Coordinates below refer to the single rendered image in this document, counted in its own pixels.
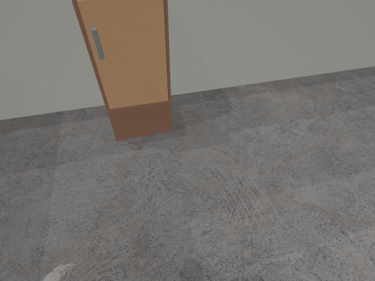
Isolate robot left hand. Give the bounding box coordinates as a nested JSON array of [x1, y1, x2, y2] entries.
[[42, 263, 76, 281]]

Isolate handle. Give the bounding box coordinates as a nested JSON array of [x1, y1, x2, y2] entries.
[[91, 25, 104, 60]]

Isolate cupboard door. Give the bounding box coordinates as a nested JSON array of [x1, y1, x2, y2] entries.
[[77, 0, 168, 109]]

